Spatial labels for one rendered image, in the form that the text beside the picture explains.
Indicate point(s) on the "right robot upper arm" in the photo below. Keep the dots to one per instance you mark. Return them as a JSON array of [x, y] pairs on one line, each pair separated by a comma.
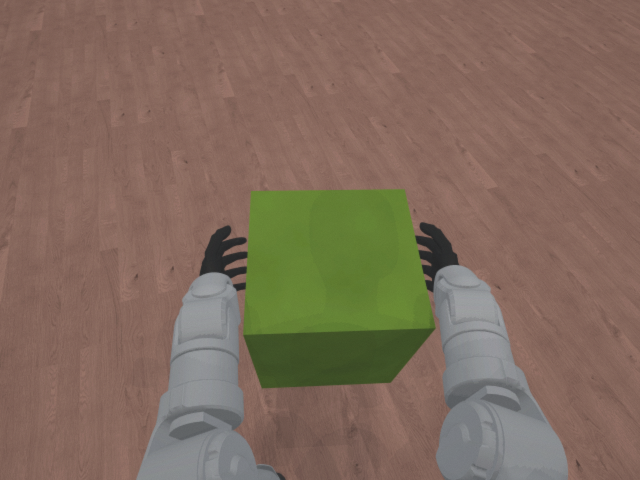
[[480, 440]]

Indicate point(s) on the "carton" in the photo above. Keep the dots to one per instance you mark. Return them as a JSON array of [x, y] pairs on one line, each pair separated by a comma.
[[335, 290]]

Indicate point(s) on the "robot left hand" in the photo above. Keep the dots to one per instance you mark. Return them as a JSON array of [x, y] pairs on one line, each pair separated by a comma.
[[214, 262]]

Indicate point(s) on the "robot right hand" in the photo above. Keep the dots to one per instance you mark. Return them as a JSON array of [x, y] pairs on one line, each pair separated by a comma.
[[442, 255]]

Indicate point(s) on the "robot left forearm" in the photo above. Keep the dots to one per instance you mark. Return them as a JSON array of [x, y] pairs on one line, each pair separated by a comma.
[[203, 392]]

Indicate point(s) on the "left robot upper arm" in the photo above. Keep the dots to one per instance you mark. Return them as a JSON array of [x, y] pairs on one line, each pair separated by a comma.
[[219, 454]]

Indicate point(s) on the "robot right forearm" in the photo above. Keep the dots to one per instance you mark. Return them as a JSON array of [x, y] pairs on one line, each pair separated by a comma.
[[478, 357]]

